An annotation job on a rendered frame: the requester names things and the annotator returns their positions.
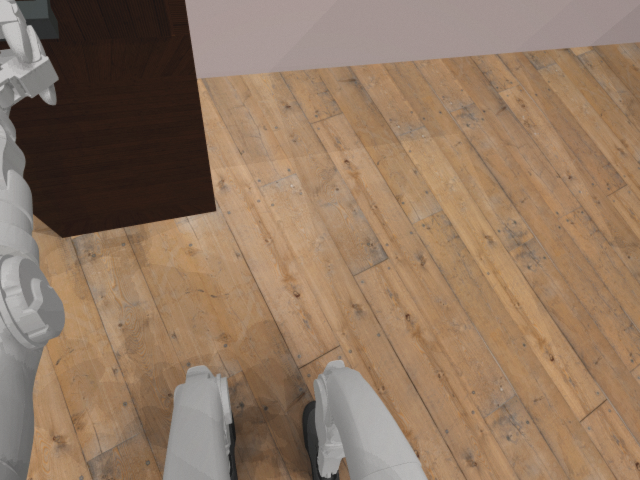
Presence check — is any robot left upper arm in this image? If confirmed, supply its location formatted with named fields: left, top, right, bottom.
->
left=0, top=254, right=65, bottom=480

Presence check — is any handle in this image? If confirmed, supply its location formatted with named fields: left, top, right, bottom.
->
left=0, top=0, right=59, bottom=42

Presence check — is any drawer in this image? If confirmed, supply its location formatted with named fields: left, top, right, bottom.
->
left=0, top=0, right=171, bottom=45

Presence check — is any cabinet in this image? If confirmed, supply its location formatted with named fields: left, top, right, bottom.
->
left=0, top=0, right=216, bottom=238

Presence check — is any robot right shin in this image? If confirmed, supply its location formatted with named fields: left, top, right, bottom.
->
left=315, top=360, right=362, bottom=477

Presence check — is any robot left thigh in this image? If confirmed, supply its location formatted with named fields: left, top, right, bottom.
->
left=163, top=373, right=232, bottom=480

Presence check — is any robot left forearm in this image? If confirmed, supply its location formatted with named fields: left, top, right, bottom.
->
left=0, top=108, right=40, bottom=268

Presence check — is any left robot hand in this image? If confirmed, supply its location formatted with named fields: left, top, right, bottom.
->
left=0, top=0, right=59, bottom=117

